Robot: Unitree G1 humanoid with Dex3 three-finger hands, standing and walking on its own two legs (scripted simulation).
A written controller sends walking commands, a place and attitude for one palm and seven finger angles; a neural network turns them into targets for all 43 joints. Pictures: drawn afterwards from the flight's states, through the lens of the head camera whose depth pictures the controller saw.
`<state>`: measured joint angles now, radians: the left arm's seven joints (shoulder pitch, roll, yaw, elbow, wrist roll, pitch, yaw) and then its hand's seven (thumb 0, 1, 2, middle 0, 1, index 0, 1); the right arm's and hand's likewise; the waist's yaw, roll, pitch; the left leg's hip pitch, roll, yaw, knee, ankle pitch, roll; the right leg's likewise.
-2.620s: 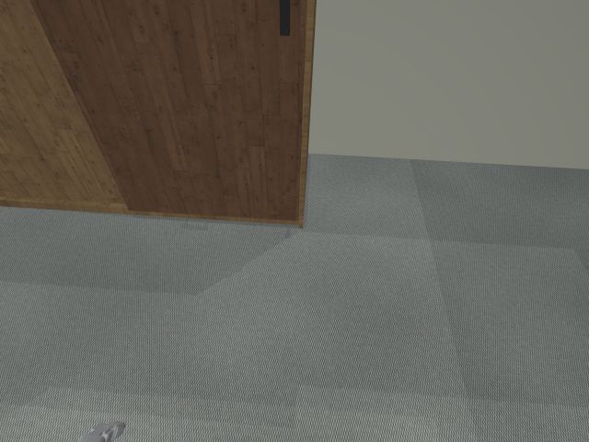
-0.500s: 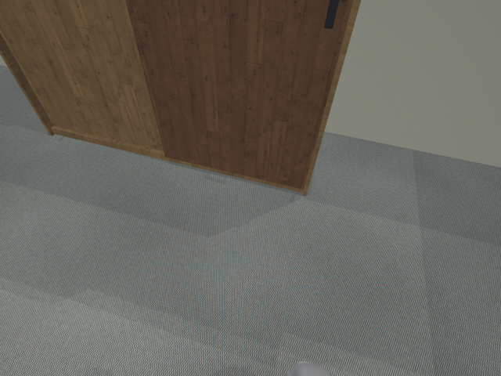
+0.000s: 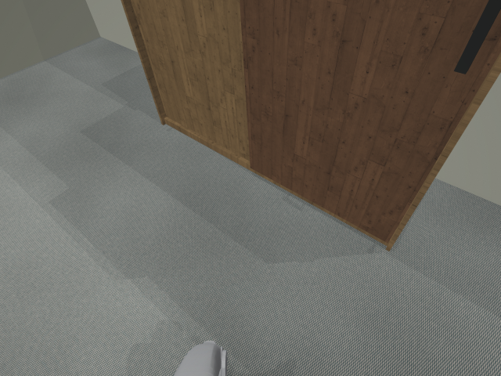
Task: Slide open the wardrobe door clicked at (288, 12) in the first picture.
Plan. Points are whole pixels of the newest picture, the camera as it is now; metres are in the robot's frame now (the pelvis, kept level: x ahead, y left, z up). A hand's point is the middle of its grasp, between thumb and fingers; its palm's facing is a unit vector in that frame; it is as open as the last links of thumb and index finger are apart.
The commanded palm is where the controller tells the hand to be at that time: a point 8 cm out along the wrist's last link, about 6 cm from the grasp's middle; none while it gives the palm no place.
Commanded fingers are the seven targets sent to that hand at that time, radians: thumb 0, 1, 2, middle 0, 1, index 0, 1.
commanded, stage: walk to a spot facing it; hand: right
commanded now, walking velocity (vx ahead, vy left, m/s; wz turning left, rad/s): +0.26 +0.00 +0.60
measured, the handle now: (493, 9) +0.78 -0.47 +0.22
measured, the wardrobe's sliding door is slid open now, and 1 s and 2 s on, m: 0.00 0.00 0.00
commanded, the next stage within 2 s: turn to face it in 1.38 s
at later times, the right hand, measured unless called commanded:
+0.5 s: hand (319, 304) +0.30 -0.11 -0.17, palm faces -0.27 +0.94 -0.21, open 7.3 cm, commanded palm none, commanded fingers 0.00 -0.90 -0.90 0.20 0.30 0.20 0.30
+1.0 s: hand (349, 295) +0.32 -0.18 -0.18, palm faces -0.48 +0.86 -0.19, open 7.4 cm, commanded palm none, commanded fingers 0.00 -0.90 -0.90 0.20 0.30 0.20 0.30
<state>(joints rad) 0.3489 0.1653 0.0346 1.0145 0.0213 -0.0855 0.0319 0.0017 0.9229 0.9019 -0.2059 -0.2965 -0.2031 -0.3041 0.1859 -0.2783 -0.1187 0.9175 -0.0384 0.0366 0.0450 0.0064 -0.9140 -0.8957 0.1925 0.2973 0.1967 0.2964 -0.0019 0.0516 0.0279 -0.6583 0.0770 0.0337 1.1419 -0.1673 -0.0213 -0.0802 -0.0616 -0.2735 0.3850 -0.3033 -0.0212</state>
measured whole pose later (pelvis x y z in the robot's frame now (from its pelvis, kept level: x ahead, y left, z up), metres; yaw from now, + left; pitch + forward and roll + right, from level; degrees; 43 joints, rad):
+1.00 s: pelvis +0.18 -0.02 +0.00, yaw +35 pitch +0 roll +2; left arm 0.20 0.18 0.03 0.90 0.02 -0.01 0.03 0.00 0.91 0.90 -0.21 -0.30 -0.20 -0.30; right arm 0.26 -0.27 -0.11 0.94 -0.02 0.10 0.03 0.01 -0.91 -0.90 0.20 0.30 0.20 0.30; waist -0.03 0.04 0.07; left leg -0.48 0.05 0.00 1.08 -0.39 -0.09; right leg -0.19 -0.11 -0.23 0.48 -0.29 -0.03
